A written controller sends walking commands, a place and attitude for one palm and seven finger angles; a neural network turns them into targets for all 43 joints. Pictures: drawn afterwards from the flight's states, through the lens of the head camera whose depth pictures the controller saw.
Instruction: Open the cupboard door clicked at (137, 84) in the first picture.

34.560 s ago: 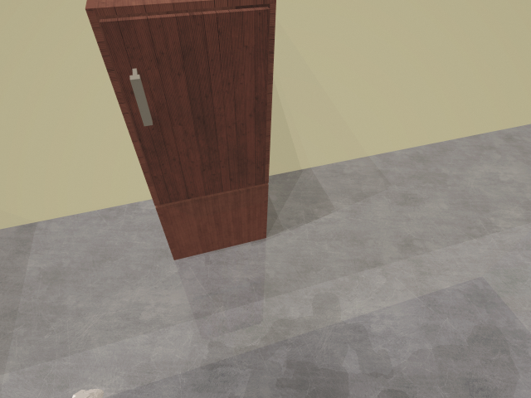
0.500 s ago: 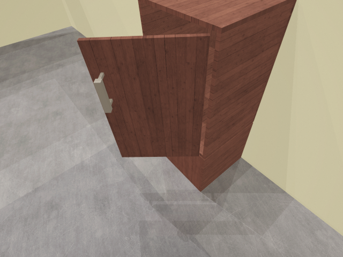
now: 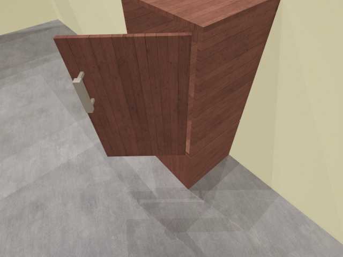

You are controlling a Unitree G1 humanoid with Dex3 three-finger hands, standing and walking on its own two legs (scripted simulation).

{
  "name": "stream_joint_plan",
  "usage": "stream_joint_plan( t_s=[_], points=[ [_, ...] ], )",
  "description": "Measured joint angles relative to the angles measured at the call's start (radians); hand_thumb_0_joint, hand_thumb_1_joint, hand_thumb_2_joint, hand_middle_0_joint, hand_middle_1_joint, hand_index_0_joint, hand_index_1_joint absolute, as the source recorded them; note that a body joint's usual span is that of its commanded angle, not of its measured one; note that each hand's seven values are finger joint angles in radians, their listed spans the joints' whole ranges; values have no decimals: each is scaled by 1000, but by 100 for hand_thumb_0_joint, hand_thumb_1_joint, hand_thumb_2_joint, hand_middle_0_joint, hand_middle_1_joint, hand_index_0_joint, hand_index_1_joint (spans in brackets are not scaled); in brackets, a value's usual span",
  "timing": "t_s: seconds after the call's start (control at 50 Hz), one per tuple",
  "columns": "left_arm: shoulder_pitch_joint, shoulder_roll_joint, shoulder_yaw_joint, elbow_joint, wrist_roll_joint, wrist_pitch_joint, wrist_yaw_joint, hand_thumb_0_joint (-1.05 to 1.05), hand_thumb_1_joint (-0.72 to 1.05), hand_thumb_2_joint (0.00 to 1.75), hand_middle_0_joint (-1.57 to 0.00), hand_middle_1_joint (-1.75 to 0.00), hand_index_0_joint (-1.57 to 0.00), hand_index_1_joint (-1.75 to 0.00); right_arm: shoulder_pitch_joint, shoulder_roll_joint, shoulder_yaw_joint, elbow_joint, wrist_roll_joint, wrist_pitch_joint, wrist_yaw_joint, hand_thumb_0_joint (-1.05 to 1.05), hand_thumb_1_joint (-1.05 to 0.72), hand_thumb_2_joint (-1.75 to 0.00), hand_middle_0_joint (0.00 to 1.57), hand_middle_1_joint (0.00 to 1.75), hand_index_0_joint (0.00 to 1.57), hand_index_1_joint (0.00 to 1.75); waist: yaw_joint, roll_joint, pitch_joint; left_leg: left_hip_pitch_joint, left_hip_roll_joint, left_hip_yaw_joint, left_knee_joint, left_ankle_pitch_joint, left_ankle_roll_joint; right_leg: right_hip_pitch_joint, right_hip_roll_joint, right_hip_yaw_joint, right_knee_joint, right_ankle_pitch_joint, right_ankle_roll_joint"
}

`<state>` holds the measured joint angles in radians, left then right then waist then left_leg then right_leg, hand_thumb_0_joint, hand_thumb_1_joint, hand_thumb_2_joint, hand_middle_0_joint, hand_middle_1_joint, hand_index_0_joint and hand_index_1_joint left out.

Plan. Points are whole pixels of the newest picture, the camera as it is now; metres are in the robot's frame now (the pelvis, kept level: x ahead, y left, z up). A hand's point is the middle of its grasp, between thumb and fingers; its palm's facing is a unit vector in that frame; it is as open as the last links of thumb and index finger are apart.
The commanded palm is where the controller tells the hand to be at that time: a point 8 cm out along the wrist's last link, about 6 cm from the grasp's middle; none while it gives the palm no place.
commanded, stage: look again from close up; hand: left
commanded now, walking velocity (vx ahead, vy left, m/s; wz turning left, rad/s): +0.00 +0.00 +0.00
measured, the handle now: (85, 92) +0.58 +0.32 +0.04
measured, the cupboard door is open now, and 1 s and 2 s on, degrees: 50 50 50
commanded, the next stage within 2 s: shuffle to correct the standing spot in 0.18 s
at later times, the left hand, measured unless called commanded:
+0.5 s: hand out of the picture +0.01 +0.16 -0.18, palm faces +0.08 -0.98 -0.20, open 7.3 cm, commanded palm none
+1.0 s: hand out of the picture +0.04 +0.25 -0.20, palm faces +0.11 -0.96 -0.24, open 7.3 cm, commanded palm none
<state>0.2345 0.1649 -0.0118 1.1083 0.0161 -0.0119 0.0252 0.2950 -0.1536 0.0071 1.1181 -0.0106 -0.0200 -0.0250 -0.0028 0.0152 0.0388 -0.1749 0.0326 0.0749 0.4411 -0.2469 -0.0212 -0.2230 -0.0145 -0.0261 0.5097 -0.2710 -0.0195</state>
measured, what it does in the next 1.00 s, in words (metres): steps on the spot: left foot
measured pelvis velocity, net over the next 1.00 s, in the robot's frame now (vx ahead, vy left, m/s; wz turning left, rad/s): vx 0.05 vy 0.06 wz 0.03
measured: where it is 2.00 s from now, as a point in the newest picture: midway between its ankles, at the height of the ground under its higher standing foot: outside the picture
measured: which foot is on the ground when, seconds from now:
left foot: down 0.00-0.76, up 0.78-0.92, down 0.94-1.00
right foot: down 0.00-0.94, up 0.96-1.00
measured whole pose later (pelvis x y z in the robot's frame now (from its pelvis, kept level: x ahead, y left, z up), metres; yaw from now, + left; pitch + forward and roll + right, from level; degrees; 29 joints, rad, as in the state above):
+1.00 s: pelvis +0.05 +0.06 -0.02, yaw +2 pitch +0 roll +2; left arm 0.30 0.20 0.06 1.03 0.03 0.04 0.04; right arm 0.21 -0.18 -0.04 0.95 -0.02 -0.01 -0.01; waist 0.04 -0.05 0.06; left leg -0.33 0.01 0.11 0.65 -0.31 0.02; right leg -0.33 -0.11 -0.01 0.93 -0.57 0.00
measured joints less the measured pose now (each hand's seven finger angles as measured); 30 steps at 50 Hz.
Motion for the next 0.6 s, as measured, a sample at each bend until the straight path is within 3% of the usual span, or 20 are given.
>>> stream_joint_plan(
  t_s=[0.32,0.42,0.5,0.6],
  points=[
    [23,-9,5,9,0,-5,-1,1,92,90,-20,-29,-20,-30,-23,4,-5,6,-1,2,-4,0,-91,-90,20,30,20,30,8,-1,-2,10,27,-23,-6,-5,-27,21,27,-24,-18,-7,-26],
    [37,-16,12,1,3,-3,-3,1,92,90,-20,-29,-20,-30,-17,-6,-10,-5,-3,11,0,0,-91,-90,20,30,20,30,16,-1,-6,-2,30,-31,27,-27,-22,21,29,-32,-4,-22,-30],
    [52,-23,26,-12,7,1,-3,1,91,90,-20,-29,-21,-30,-6,-17,-19,-17,-4,22,2,0,-91,-90,20,30,20,30,23,0,-10,-22,27,-36,79,-61,2,19,23,-39,17,-42,-26],
    [63,-12,47,-25,11,16,-2,1,91,90,-20,-29,-21,-30,5,-18,-25,-37,-6,19,3,0,-91,-90,20,30,20,30,33,-33,-7,-12,-6,-16,80,-74,-4,6,-15,-25,67,-78,-1]
  ],
)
